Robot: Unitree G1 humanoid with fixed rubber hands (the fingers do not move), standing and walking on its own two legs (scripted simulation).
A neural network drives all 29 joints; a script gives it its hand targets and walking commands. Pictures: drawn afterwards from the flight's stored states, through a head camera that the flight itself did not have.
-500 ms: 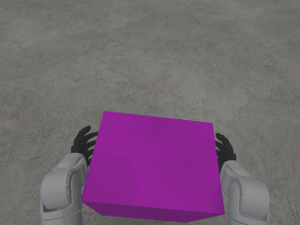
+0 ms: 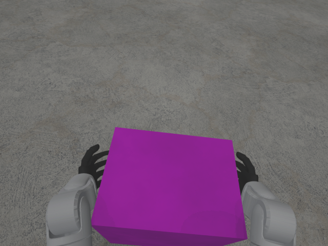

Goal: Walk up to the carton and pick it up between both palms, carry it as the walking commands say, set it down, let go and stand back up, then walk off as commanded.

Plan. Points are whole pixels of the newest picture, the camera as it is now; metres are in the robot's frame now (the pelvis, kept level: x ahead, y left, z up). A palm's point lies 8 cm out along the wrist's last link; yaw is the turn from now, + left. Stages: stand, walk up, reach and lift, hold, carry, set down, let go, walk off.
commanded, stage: carry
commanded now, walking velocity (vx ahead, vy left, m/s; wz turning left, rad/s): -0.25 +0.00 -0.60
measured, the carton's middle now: (164, 197) +0.23 +0.01 -0.01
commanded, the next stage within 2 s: none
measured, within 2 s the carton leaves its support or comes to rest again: neither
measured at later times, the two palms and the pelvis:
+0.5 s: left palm out of the picture +0.10 +0.07 +0.06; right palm out of the picture -0.03 -0.25 +0.05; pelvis -0.19 +0.00 -0.01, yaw -18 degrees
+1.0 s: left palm out of the picture -0.06 +0.11 +0.06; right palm out of the picture -0.24 -0.18 +0.07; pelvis -0.36 +0.09 -0.01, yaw -31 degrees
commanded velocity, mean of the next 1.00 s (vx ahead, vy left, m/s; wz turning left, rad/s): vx -0.17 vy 0.00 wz -0.40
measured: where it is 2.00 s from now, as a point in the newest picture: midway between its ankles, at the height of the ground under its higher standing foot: outside the picture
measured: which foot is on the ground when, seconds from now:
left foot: down 0.00-0.24, up 0.26-0.58, down 0.60-1.00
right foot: up 0.00-0.22, down 0.24-0.60, up 0.62-0.98, down 1.00-1.00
